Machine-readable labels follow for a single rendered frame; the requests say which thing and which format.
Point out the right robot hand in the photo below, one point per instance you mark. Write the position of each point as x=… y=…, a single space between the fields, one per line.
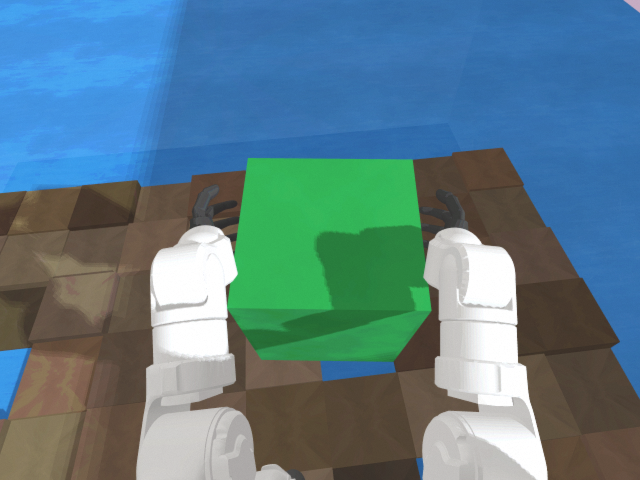
x=454 y=218

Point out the left robot forearm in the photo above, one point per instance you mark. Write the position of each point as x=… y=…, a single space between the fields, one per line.
x=191 y=360

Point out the left robot hand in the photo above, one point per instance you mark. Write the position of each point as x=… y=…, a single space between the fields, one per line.
x=203 y=214

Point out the left robot upper arm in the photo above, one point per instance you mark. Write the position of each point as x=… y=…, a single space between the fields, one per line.
x=207 y=444

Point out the right robot upper arm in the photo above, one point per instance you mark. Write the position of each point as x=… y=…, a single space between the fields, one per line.
x=460 y=445

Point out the robot left shin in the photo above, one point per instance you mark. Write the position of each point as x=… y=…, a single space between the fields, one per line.
x=273 y=466

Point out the carton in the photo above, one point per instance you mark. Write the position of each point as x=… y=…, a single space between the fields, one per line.
x=330 y=259

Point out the right robot forearm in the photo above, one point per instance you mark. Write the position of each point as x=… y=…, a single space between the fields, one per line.
x=478 y=359

